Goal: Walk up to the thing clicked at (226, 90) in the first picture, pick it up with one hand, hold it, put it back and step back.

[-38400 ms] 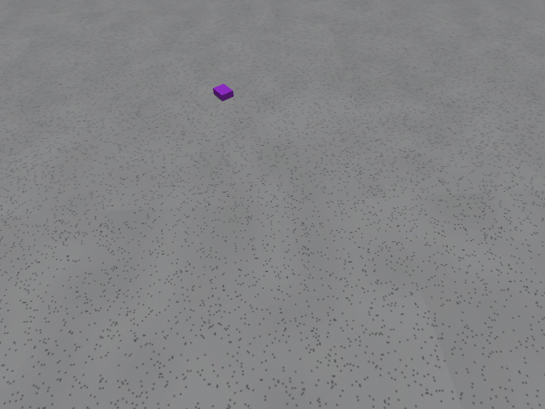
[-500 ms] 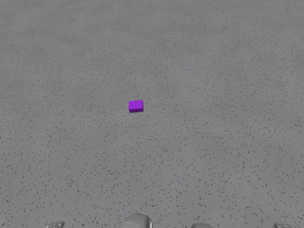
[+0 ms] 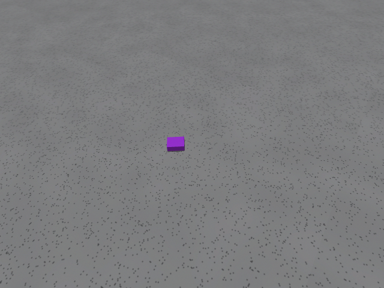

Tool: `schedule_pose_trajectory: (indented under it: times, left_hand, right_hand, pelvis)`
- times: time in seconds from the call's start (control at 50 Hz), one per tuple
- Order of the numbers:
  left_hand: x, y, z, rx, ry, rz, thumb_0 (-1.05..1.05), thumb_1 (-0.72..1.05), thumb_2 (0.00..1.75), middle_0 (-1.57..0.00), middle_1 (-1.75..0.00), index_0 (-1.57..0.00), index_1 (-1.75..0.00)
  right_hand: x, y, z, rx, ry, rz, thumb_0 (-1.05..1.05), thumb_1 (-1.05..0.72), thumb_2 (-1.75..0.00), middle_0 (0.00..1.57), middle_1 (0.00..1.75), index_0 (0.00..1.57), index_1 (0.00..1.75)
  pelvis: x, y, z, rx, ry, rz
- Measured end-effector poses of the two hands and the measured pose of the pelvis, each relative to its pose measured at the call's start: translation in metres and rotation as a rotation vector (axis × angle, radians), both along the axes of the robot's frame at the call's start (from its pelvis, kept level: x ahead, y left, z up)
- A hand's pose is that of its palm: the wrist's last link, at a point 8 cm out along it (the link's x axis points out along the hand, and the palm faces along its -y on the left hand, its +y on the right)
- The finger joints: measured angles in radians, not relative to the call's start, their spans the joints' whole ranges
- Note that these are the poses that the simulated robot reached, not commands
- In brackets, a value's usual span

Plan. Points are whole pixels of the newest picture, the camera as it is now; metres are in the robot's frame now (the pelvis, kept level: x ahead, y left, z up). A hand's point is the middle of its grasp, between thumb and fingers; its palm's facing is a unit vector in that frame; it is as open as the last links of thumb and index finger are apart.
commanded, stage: step back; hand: left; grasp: from above
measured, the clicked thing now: (175, 143) +1.09 +0.21 -0.74
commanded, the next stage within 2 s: stand in 0.48 s
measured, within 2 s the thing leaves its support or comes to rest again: neither
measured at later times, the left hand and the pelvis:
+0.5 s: hand (97, 283) +0.15 +0.26 -0.13, palm faces -0.01 -0.93 -0.36, open 7.4 cm; pelvis +0.03 +0.00 +0.01, yaw -1 degrees
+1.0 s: hand out of the picture +0.09 +0.24 -0.14, palm faces -0.03 -0.94 -0.34, open 7.4 cm; pelvis +0.01 -0.01 +0.02, yaw -1 degrees
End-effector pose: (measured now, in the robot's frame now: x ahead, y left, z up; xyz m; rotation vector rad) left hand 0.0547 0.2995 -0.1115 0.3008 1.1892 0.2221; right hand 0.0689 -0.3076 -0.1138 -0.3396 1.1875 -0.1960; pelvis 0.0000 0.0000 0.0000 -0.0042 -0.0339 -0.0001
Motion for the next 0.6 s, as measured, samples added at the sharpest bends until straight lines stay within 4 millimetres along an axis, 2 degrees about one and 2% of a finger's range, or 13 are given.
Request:
schedule_pose_trajectory:
  times: [0.16,0.36,0.48,0.6]
  left_hand:
    - [0.036,0.002,0.000,-0.015,-0.007,-0.015,0.01,0.91,0.90,-0.20,-0.30,-0.21,-0.30]
    - [0.082,0.003,0.011,0.018,-0.076,-0.049,0.01,0.91,0.90,-0.20,-0.30,-0.20,-0.30]
    - [0.090,0.001,0.014,0.022,-0.086,-0.060,0.01,0.91,0.90,-0.20,-0.30,-0.20,-0.30]
    - [0.083,-0.006,0.014,0.001,-0.044,-0.047,0.01,0.91,0.90,-0.20,-0.30,-0.20,-0.30]
  right_hand:
    - [0.018,0.011,0.008,0.011,0.007,-0.016,0.00,-0.91,-0.90,0.20,0.30,0.20,0.30]
    - [0.047,0.012,0.006,0.019,-0.040,-0.031,0.00,-0.91,-0.90,0.20,0.30,0.20,0.30]
    - [0.053,0.013,0.006,0.028,-0.045,-0.029,0.00,-0.91,-0.90,0.20,0.30,0.20,0.30]
    - [0.048,0.014,0.010,0.037,-0.027,-0.034,0.00,-0.91,-0.90,0.20,0.30,0.20,0.30]
  pelvis:
    - [0.020,0.001,0.007,0.000,0.011,-0.018]
    - [0.028,0.001,0.006,0.004,0.007,-0.018]
    - [0.029,0.000,0.008,0.005,0.006,-0.020]
    - [0.029,0.000,0.014,0.006,0.003,-0.017]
